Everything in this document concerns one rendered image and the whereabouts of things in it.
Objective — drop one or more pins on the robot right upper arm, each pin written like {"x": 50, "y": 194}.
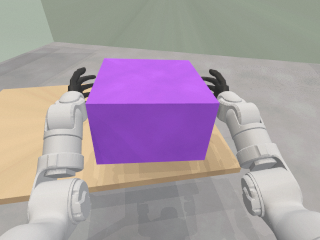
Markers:
{"x": 273, "y": 195}

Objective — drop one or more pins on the robot left forearm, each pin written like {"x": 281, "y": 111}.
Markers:
{"x": 62, "y": 140}

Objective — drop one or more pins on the robot right forearm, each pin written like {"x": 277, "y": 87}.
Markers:
{"x": 255, "y": 150}

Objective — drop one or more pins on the robot left upper arm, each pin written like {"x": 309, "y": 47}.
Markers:
{"x": 55, "y": 209}

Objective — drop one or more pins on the table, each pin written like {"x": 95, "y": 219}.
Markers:
{"x": 22, "y": 123}

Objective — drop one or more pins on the left robot hand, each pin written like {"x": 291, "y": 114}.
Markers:
{"x": 76, "y": 81}

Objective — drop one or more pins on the right robot hand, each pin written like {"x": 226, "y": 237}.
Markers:
{"x": 219, "y": 82}

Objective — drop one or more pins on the carton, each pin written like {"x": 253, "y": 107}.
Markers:
{"x": 150, "y": 110}

